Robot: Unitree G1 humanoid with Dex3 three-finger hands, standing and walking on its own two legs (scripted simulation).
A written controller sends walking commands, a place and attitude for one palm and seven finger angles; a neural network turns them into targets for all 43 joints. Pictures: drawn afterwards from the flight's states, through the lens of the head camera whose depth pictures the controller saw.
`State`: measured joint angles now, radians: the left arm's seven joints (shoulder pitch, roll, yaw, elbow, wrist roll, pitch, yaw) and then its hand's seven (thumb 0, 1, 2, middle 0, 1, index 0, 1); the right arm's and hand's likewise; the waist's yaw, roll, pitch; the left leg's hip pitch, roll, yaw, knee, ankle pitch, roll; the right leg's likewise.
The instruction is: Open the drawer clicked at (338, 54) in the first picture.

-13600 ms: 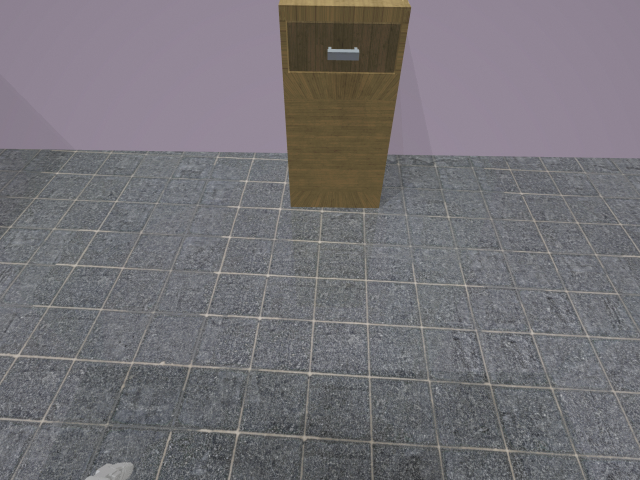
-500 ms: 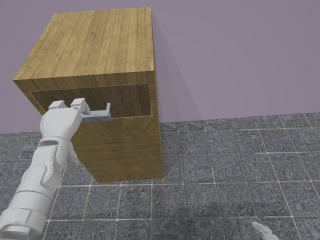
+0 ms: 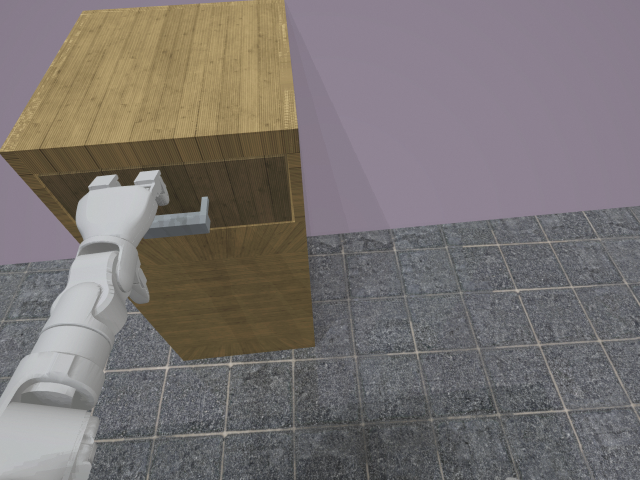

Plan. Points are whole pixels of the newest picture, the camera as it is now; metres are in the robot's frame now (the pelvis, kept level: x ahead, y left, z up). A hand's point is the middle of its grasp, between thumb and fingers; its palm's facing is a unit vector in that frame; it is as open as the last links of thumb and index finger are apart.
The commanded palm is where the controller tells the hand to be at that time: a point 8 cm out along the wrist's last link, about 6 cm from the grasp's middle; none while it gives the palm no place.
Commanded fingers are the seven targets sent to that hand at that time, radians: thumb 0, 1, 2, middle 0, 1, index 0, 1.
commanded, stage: move the hooked fingers above the handle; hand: left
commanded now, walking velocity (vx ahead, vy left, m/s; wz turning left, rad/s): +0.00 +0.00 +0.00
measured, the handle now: (177, 214) +0.51 +0.26 -0.02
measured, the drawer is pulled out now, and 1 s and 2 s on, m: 0.00 0.00 0.00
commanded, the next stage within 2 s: none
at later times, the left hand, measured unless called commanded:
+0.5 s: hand (155, 218) +0.45 +0.26 +0.04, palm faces -0.09 +0.00 -1.00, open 13.8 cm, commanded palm +0.44 +0.26 +0.10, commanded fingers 0.00 -0.50 0.30 -0.30 -1.20 -0.30 -1.20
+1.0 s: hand (147, 227) +0.44 +0.27 +0.03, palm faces -0.08 -0.05 -1.00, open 13.8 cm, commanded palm +0.43 +0.27 +0.10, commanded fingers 0.00 -0.50 0.30 -0.30 -1.20 -0.30 -1.20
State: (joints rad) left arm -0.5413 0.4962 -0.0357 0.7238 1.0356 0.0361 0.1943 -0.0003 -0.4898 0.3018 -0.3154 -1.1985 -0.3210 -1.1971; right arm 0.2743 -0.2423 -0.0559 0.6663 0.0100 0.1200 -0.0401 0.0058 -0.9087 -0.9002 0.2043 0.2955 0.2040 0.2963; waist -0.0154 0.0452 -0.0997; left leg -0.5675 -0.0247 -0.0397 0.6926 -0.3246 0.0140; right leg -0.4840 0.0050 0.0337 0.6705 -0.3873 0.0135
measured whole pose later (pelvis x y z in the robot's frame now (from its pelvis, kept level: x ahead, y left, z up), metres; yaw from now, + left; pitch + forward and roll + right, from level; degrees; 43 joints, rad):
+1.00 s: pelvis +0.01 +0.01 -0.01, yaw -1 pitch +15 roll -2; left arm -0.64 0.54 -0.01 0.89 1.04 -0.10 0.20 0.00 -0.49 0.30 -0.31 -1.20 -0.32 -1.20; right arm 0.31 -0.24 -0.07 0.69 0.00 0.14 -0.03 0.00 -0.91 -0.90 0.20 0.30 0.20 0.30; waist -0.05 0.04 -0.14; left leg -0.66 -0.01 -0.04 0.75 -0.36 0.02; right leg -0.55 0.02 0.03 0.68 -0.40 0.02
